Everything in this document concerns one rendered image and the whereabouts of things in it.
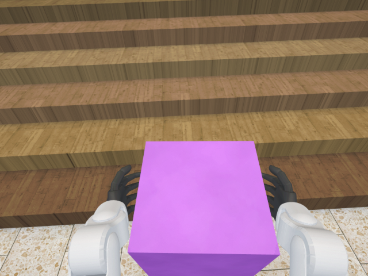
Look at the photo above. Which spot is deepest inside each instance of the robot right hand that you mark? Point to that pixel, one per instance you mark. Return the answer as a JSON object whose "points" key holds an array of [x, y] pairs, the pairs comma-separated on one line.
{"points": [[282, 192]]}

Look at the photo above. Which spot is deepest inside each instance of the robot right forearm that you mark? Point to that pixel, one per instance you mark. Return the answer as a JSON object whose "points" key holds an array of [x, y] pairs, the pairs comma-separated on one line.
{"points": [[313, 250]]}

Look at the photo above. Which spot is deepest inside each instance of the carton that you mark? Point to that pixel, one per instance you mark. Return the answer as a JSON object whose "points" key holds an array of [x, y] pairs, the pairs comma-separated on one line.
{"points": [[202, 210]]}

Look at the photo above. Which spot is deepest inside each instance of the robot left forearm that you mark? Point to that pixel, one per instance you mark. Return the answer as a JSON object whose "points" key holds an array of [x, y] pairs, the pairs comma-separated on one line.
{"points": [[94, 249]]}

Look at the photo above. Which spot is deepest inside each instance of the robot left hand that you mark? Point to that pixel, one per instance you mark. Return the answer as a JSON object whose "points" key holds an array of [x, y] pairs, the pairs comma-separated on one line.
{"points": [[118, 190]]}

